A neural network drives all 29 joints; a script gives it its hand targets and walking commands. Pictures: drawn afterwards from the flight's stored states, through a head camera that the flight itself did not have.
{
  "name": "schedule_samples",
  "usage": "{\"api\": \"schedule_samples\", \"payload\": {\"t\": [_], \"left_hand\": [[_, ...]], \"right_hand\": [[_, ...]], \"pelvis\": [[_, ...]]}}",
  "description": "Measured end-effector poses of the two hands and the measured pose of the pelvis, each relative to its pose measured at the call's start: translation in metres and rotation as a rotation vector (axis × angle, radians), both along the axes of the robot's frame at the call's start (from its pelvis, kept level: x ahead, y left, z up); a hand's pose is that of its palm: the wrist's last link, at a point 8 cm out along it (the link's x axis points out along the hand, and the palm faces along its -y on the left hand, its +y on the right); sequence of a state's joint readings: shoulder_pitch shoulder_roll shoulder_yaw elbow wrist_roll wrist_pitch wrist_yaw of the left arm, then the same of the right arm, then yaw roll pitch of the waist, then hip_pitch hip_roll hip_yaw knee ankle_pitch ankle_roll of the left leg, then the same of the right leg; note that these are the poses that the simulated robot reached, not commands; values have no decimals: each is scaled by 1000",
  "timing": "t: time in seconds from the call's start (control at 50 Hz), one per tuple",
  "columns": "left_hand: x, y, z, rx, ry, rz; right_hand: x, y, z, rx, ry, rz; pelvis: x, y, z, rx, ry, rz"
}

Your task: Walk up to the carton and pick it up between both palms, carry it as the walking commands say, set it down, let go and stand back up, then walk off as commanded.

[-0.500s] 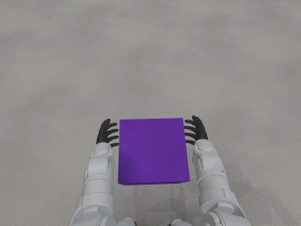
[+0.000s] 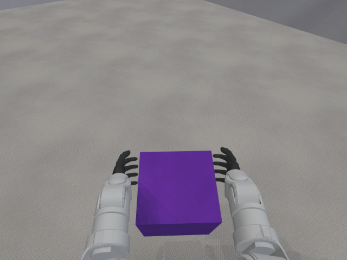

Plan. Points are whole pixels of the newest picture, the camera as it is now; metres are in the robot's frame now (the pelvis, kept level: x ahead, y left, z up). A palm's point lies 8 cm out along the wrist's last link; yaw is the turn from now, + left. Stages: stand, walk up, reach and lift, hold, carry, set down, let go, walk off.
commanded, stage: reach and lift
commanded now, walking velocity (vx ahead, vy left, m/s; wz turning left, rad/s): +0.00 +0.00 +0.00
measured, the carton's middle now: (176, 195) +0.31 +0.01 -0.07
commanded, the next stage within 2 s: hold in 1.20 s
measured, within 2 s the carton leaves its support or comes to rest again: neither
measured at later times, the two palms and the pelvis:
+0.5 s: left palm (120, 175) +0.29 +0.14 +0.06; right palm (239, 173) +0.29 -0.14 +0.06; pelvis -0.01 +0.00 +0.00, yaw +0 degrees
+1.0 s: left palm (120, 174) +0.29 +0.14 +0.06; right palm (239, 174) +0.29 -0.14 +0.06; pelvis +0.00 +0.00 +0.00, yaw +0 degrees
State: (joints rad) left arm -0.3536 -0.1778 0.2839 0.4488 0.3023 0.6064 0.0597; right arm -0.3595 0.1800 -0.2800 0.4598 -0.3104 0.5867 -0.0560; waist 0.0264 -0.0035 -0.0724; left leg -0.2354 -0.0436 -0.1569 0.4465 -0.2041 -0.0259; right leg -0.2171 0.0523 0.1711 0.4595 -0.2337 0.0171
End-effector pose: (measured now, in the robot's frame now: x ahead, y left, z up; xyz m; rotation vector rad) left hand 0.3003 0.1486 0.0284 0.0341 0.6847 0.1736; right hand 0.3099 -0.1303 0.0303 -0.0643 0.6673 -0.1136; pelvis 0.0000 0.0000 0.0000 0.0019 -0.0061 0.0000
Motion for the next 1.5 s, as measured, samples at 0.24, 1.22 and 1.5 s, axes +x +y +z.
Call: {"api": "schedule_samples", "payload": {"t": [0.24, 1.22, 1.5], "left_hand": [[-8, -1, 27, 1, -12, 3], [-12, -6, 30, 11, -2, -41], [-18, -6, 31, 5, -7, -41]], "right_hand": [[-7, -1, 27, -7, -11, -3], [-19, -8, 28, -8, 9, -6], [-25, -8, 28, -9, 9, -6]], "pelvis": [[-1, -2, 2, -2, -90, 6], [-2, 0, 4, 0, -109, 8], [-7, 0, 3, 0, -116, 10]]}}
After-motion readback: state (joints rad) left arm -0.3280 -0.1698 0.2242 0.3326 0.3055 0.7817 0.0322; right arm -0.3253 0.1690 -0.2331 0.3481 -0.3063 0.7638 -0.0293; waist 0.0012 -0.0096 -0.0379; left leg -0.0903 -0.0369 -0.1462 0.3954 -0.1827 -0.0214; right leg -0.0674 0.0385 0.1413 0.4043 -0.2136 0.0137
